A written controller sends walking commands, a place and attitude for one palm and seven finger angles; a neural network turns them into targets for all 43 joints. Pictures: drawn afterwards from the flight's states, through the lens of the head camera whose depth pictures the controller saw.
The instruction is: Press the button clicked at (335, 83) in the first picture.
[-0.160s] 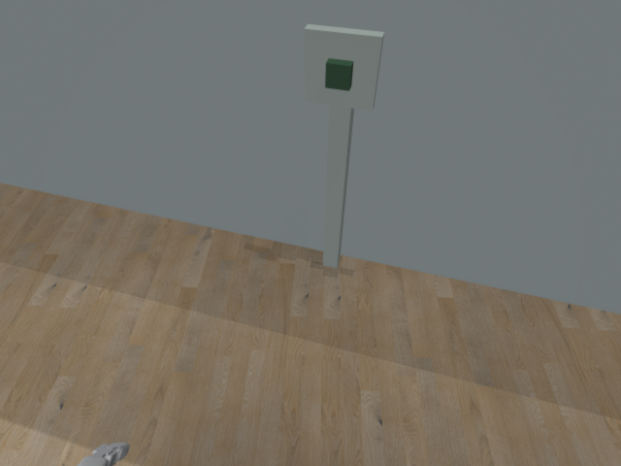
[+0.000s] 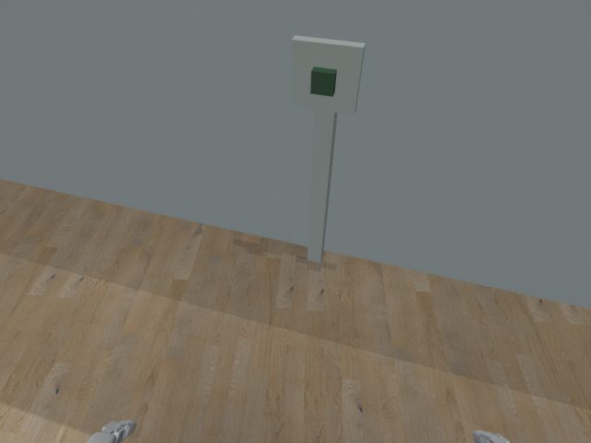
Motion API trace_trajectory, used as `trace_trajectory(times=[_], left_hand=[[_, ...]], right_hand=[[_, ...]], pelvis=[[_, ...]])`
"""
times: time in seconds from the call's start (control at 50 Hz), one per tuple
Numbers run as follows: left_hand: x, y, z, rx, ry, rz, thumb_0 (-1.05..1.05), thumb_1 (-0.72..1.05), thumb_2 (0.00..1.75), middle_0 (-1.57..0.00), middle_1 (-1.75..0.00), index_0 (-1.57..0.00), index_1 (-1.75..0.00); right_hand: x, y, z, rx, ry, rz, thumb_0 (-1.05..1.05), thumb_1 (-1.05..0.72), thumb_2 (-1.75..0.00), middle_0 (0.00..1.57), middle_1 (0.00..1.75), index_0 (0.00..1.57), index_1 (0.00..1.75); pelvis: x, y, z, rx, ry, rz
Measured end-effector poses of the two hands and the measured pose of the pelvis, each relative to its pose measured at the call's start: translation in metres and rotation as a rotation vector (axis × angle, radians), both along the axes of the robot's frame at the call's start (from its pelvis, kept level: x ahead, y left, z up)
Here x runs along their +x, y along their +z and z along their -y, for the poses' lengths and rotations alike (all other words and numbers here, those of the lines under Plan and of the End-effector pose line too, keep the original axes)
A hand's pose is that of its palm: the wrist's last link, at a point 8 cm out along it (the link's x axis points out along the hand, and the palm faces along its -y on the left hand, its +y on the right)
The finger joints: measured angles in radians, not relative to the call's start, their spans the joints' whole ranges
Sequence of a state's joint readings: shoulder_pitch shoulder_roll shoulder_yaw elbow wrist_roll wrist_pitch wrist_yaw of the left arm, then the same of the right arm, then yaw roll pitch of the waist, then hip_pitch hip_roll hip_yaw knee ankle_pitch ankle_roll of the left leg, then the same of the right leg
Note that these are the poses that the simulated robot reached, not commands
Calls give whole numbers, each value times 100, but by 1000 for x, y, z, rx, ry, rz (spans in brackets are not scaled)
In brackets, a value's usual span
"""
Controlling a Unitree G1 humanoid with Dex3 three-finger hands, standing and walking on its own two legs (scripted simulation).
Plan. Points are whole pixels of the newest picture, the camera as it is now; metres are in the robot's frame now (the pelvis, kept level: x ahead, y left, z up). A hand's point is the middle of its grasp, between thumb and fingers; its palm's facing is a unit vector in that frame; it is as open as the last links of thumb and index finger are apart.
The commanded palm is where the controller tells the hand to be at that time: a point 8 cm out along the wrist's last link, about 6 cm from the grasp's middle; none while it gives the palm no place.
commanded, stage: stand and wait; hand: left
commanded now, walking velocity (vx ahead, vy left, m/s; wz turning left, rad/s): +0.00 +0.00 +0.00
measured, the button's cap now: (323, 81) +0.94 -0.01 +0.06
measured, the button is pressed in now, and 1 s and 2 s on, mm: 0 0 0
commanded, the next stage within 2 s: look at it before walking up in 0.66 s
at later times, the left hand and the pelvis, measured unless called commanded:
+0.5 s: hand out of the picture +0.04 +0.23 -0.15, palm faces -0.01 -0.94 -0.34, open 7.4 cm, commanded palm none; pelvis -0.02 -0.01 +0.01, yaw +0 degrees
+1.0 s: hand out of the picture +0.04 +0.22 -0.15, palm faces -0.02 -0.95 -0.32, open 7.4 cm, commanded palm none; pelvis -0.03 -0.02 +0.01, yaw +0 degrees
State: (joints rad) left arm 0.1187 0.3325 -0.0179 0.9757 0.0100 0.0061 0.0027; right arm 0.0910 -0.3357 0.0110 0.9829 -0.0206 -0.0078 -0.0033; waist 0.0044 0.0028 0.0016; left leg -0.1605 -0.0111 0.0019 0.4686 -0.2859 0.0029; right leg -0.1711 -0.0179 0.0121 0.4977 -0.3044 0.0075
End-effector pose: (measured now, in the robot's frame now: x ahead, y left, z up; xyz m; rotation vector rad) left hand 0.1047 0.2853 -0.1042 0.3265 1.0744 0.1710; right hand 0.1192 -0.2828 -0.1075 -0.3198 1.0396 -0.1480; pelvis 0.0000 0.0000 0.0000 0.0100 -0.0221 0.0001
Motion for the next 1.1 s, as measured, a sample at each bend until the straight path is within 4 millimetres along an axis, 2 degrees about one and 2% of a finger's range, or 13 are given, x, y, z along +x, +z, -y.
trace_trajectory(times=[0.14, 0.32, 0.46, 0.72, 1.1], left_hand=[[-21, -5, 7, -15, 18, -45, 1, 90, 90, -20, -30, -21, -30], [-56, -10, 6, -11, 54, -129, 1, 90, 90, -20, -30, -21, -30], [-72, -10, 7, -5, 66, -163, 1, 90, 90, -20, -30, -21, -30], [-74, -8, 13, -12, 58, -142, 1, 90, 90, -20, -30, -21, -30], [-77, -12, 17, -25, 57, -150, 1, 90, 90, -20, -30, -21, -30]], right_hand=[[-9, 0, 2, 2, 0, -27, 0, -90, -90, 20, 30, 20, 30], [-44, -7, 12, -6, -30, -117, 1, -90, -90, 20, 30, 20, 30], [-70, -11, 17, -2, -51, -173, 1, -90, -90, 20, 30, 20, 30], [-90, -14, 15, 16, -65, -193, 1, -90, -90, 20, 30, 20, 30], [-93, -12, 15, 11, -72, -196, 0, -91, -90, 20, 30, 20, 30]], pelvis=[[-6, 2, 5, 0, 0, 2], [-13, 4, 9, -2, 1, 9], [-19, 6, 12, -3, 1, 12], [-28, 7, 15, -3, -1, 16], [-29, 7, 15, -5, -3, 11]])
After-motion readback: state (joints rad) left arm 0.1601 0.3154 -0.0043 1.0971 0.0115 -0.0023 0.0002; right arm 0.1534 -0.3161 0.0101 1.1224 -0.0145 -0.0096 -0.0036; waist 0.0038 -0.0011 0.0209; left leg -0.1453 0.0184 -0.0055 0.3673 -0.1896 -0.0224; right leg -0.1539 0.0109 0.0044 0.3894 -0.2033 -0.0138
